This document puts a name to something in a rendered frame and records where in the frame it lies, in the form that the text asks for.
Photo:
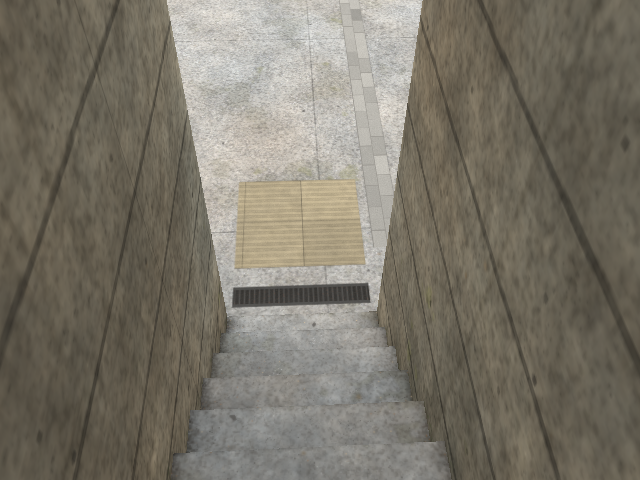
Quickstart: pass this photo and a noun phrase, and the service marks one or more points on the stairs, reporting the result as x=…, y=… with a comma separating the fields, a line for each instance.
x=308, y=397

